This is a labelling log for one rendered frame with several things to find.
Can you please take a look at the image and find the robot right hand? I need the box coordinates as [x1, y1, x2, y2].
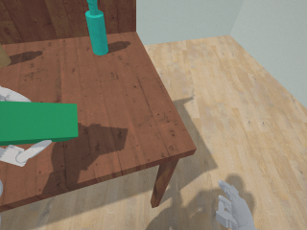
[216, 179, 255, 230]

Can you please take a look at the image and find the table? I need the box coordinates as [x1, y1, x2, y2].
[0, 0, 197, 213]

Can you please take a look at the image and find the sponge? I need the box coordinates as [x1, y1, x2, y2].
[0, 101, 79, 146]

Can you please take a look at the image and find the robot left hand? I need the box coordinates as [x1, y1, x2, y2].
[0, 86, 52, 167]

